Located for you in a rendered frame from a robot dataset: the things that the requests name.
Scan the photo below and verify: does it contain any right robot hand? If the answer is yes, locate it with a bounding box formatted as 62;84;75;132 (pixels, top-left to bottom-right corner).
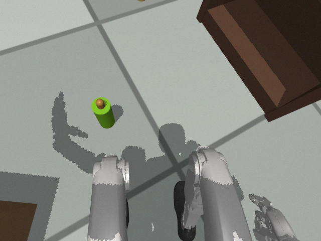
249;194;297;241

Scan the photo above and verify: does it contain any bookshelf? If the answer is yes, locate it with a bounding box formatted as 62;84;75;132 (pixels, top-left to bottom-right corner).
196;0;321;122

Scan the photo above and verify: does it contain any right robot foot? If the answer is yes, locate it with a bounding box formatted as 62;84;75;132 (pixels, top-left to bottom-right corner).
174;181;196;241

